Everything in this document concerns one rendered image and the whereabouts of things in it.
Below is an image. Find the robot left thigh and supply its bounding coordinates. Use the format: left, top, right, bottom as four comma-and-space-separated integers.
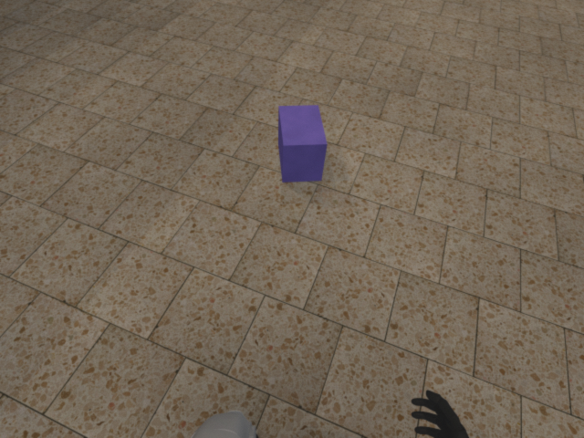
191, 412, 256, 438

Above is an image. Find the carton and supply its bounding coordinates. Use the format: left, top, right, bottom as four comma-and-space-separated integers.
278, 105, 327, 183

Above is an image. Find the robot right hand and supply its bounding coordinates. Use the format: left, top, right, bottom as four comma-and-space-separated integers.
412, 390, 469, 438

